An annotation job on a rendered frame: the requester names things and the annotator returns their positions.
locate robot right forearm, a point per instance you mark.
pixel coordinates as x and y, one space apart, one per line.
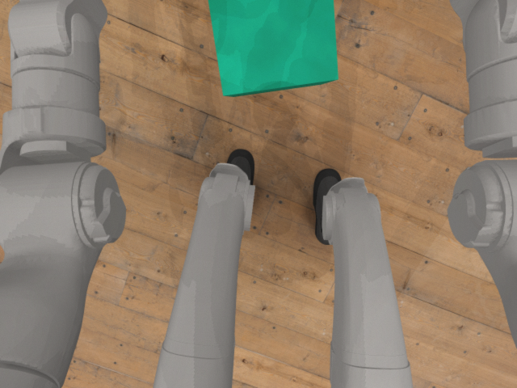
490 45

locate robot left upper arm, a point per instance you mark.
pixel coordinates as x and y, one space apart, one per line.
55 220

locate right robot foot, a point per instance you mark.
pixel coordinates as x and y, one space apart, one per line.
324 180

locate robot right upper arm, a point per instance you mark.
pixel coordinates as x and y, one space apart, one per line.
483 215

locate carton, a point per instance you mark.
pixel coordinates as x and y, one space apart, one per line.
273 45

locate robot left forearm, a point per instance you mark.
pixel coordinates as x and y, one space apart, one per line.
55 83

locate right robot shin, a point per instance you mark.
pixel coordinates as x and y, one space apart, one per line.
355 182

